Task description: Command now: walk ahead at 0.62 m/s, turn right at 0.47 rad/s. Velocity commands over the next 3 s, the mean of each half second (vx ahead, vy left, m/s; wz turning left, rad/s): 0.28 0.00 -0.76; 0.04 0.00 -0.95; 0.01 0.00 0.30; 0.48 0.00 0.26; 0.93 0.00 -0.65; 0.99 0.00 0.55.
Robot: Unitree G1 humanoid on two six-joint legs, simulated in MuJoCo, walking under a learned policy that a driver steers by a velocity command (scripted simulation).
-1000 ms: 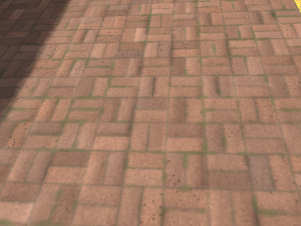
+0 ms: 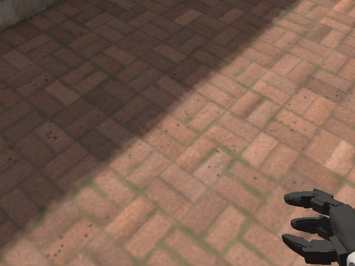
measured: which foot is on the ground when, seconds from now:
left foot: up 0.00-0.02, down 0.04-0.46, up 0.48-0.84, down 0.86-1.00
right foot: down 0.00-0.04, up 0.06-0.42, down 0.44-0.88, up 0.90-1.00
